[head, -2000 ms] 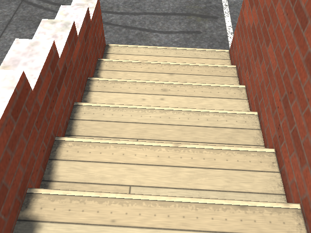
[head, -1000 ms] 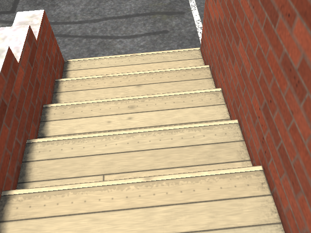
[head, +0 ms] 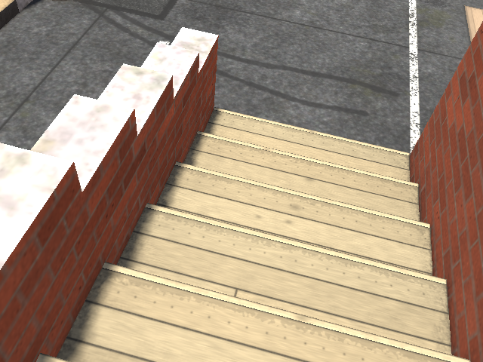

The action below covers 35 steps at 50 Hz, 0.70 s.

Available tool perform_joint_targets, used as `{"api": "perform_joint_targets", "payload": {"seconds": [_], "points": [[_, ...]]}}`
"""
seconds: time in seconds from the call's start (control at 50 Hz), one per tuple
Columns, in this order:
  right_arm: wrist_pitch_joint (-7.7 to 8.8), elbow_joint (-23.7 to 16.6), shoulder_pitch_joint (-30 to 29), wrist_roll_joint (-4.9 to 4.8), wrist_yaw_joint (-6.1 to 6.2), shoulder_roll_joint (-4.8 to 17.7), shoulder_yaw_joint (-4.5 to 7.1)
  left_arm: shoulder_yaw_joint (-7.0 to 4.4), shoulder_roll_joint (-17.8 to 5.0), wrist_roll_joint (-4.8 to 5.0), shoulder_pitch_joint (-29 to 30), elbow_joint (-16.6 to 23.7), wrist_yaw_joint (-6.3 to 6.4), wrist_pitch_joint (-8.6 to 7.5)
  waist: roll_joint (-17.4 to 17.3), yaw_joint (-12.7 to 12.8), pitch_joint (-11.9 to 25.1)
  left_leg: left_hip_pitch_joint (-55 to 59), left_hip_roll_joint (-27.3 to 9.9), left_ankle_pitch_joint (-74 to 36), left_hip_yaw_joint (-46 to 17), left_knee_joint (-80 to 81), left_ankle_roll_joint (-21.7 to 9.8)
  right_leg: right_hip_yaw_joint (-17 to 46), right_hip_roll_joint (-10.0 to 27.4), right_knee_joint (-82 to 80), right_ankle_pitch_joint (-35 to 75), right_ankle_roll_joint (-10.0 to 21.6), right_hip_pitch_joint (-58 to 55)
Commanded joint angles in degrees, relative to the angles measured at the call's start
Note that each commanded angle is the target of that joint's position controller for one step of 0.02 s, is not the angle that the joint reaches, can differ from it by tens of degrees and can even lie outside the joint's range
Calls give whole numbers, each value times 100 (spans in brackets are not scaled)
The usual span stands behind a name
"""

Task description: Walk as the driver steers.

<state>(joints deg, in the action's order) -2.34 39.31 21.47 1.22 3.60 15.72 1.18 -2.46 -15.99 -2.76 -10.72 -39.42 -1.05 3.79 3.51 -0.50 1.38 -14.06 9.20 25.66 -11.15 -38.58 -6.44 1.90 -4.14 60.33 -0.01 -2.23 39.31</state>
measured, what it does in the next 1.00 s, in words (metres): goes down, turning right: right foot 0.13 m lower, then left foot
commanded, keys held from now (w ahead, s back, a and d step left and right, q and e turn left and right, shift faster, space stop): e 0.88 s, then w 0.08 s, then w+q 0.04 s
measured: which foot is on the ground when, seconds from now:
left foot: down 0.00-0.34, up 0.36-0.86, down 0.88-1.00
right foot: up 0.00-0.30, down 0.32-0.86, up 0.88-1.00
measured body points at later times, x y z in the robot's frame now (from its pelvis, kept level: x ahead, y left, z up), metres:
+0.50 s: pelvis +0.10 -0.02 -0.12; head +0.13 -0.04 +0.33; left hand +0.26 +0.19 -0.25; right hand +0.14 -0.28 -0.26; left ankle +0.11 +0.10 -0.64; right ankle +0.17 -0.10 -0.85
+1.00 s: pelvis +0.15 +0.05 -0.11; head +0.18 +0.08 +0.34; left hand +0.40 +0.24 -0.23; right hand +0.12 -0.25 -0.19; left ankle +0.22 +0.10 -0.85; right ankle +0.16 -0.11 -0.76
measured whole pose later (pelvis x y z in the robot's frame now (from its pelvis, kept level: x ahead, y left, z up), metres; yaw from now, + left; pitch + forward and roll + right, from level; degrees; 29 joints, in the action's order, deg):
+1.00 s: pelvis +0.15 +0.05 -0.11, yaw -31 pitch +0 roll -3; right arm -1.3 37.2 15.1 2.2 1.4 15.1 0.2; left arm -5.2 -19.2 -2.4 -15.1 -38.5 0.5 2.8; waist 2.8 0.1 -0.1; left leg -16.6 2.9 12.0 -4.0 -29.0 -3.0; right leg 11.3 -12.7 64.0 -21.4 -0.6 38.0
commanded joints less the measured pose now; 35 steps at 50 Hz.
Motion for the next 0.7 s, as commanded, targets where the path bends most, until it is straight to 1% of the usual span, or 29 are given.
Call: {"api": "perform_joint_targets", "payload": {"seconds": [0.02, 0.08, 0.1, 0.12, 0.14, 0.18, 0.2, 0.22, 0.24, 0.26, 0.28, 0.3, 0.32, 0.34, 0.36, 0.38, 0.4, 0.42, 0.44, 0.46, 0.48, 0.5, 0.52, 0.54, 0.56, 0.6, 0.62, 0.66, 0.7], "points": [[81, -2, 549, 101, 89, 449, 145, -40, -266, 78, 588, 290, -70, -186, -748, -453, 163, 1864, -1290, -3432, -1011, 434, -313, 600, 13, -1031, 78, -3, 1075], [167, 92, 556, 152, 112, 481, 155, -37, -240, 108, 717, 224, -79, -306, -706, -613, -32, 1598, -1235, -3328, -888, 49, -321, 821, -188, -1985, 501, 42, 725], [220, 123, 530, 148, 118, 481, 151, -40, -231, 105, 748, 211, -84, -344, -717, -627, -85, 1392, -1206, -3220, -886, -121, -342, 807, -207, -2192, 709, 67, 562], [254, 170, 493, 113, 137, 435, 136, -45, -221, 117, 783, 191, -84, -369, -725, -647, -187, 1169, -1184, -3227, -865, -265, -345, 762, -190, -2433, 970, 89, 405], [296, 223, 527, 101, 146, 437, 133, -40, -190, 111, 855, 218, -94, -400, -685, -669, -245, 969, -1185, -3133, -927, -400, -372, 678, -140, -2621, 1122, 115, 266], [352, 372, 578, 104, 157, 431, 131, -24, -116, 124, 926, 250, -110, -448, -623, -662, -415, 624, -1221, -3081, -1072, -627, -434, 543, -3, -2932, 1140, 179, 74], [373, 426, 603, 80, 149, 422, 135, -6, -92, 121, 884, 225, -108, -443, -632, -647, -446, 436, -1247, -3118, -1076, -788, -425, 410, 61, -3021, 1155, 237, -115], [384, 506, 654, 87, 165, 381, 124, 13, -44, 152, 832, 197, -114, -449, -597, -632, -510, 376, -1201, -3165, -1064, -998, -396, 340, 107, -3170, 1089, 290, -228], [379, 569, 681, 97, 189, 343, 121, 26, -10, 173, 736, 150, -122, -466, -571, -614, -590, 244, -1196, -3241, -1010, -1177, -366, 202, 135, -3355, 1020, 339, -388], [354, 619, 707, 73, 202, 301, 110, 47, 35, 164, 585, 103, -136, -499, -535, -587, -627, 26, -1178, -3383, -926, -1327, -302, 70, 182, -3610, 973, 406, -803], [326, 671, 693, 59, 199, 246, 95, 42, 71, 186, 293, -41, -146, -515, -576, -478, -641, -339, -1176, -3390, -791, -1540, -228, -117, 196, -3782, 947, 508, -1436], [329, 675, 587, 27, 183, 216, 80, 32, 98, 173, -191, -249, -133, -515, -467, -263, -613, -810, -1040, -3283, -517, -1986, -115, -291, 155, -4098, 1165, 617, -2323], [363, 632, 381, 7, 107, 223, 73, -34, -1, 132, -1016, -594, -100, -515, -103, 140, -349, -1636, -764, -2867, -19, -3090, 79, -260, 248, -4359, 1629, 812, -3799], [441, 373, -2, -34, 22, 420, 189, -192, -438, 227, -1932, -754, -85, -480, 625, 746, 380, -3155, -200, -175, 848, -5429, 451, 722, 1260, -3473, 3846, 1374, -5829], [416, 145, 271, -154, 44, 405, 179, -214, -574, 386, -2140, -570, -119, -431, 550, 689, 1637, -3960, -103, 2590, 1244, -7697, 735, 2109, 2592, -2415, 5806, 2333, -7001], [380, -36, 142, -8, 36, 600, 148, -371, -897, 512, -1570, -288, 8, -364, 51, 689, 2094, -4433, -418, 1830, 960, -8201, 815, 2897, 2941, -3034, 3219, 3099, -6722], [363, -126, -338, 112, 40, 486, 69, -337, -749, 408, -967, -94, 193, -284, -254, 604, 1548, -4714, -588, 1137, 902, -7914, 755, 3114, 2847, -3842, 907, 3107, -5740], [300, -269, -872, 195, 29, 426, 40, -216, -469, 309, -656, -90, 270, -232, -586, 456, 936, -4480, -755, 693, 814, -7295, 696, 2841, 2428, -4197, -85, 2743, -4591], [179, -355, -896, 221, -13, 443, 36, -114, -416, 218, -476, -82, 265, -248, -669, 183, 473, -4035, -818, 26, 825, -6433, 697, 2501, 1940, -4277, -517, 2414, -3438], [49, -340, -938, 268, -36, 317, 17, -92, -420, 159, -525, -159, 277, -302, -571, 113, 137, -3798, -790, -408, 847, -6338, 715, 2329, 1622, -4214, -314, 2235, -2571], [-62, -374, -882, 283, -21, 140, -23, -66, -422, 153, -584, -177, 252, -358, -403, 47, 86, -3764, -715, -526, 917, -6485, 716, 2241, 1392, -4035, 223, 2163, -2174], [-114, -552, -1031, 226, -49, -68, -100, -41, -432, 202, -593, -204, 284, -398, -379, -27, -12, -3894, -670, -920, 896, -6000, 799, 2098, 1101, -3895, 118, 2050, -1834], [-124, -646, -1127, 231, -49, -156, -121, -21, -447, 182, -609, -153, 326, -442, -315, -26, 106, -3873, -565, -1148, 929, -5945, 898, 2123, 1027, -3725, 491, 2035, -1699], [-139, -707, -1143, 241, -57, -189, -129, 1, -442, 155, -603, -108, 347, -429, -232, -65, 319, -3791, -521, -1235, 898, -5740, 976, 2176, 934, -3592, 498, 1972, -1731], [-157, -752, -1178, 252, -53, -162, -122, 12, -451, 134, -611, -48, 368, -402, -60, -42, 476, -3850, -472, -1236, 884, -5708, 1054, 2289, 872, -3537, 263, 1920, -1841], [-194, -901, -1446, 242, -39, -128, -111, 11, -470, 175, -646, 69, 404, -341, 155, 27, 506, -3937, -454, -1243, 811, -5405, 1161, 2583, 763, -3577, -359, 1768, -2028], [-203, -962, -1542, 234, -61, -57, -82, -15, -530, 206, -627, 154, 409, -300, 114, 25, 475, -3831, -496, -1317, 713, -4973, 1172, 2735, 749, -3703, -743, 1688, -2073], [-217, -1124, -1927, 226, -102, -34, -96, -72, -588, 183, -672, 280, 425, -228, 273, 202, 363, -3750, -494, -1241, 667, -3990, 1190, 2997, 649, -3945, -1827, 1537, -2385], [-197, -1245, -2264, 205, -151, -5, -122, -162, -689, 149, -725, 387, 420, -156, 555, 420, 252, -3338, -466, -1032, 599, -2680, 1128, 3226, 630, -4246, -2673, 1430, -2647]]}}
Velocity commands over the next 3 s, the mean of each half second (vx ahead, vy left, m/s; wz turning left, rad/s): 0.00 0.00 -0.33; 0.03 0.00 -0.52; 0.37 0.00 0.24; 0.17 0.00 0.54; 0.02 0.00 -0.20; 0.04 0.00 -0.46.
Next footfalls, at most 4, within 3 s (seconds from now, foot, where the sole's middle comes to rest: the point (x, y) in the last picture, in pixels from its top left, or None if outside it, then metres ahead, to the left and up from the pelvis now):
0.32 right None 0.21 -0.10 -0.89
0.88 left None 0.26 0.07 -0.89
1.46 right None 0.26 -0.13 -0.89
1.96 left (233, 353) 0.61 -0.04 -1.02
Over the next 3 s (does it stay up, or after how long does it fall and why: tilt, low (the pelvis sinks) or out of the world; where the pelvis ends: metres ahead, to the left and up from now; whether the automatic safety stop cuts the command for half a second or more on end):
stays up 0.51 -0.13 -0.25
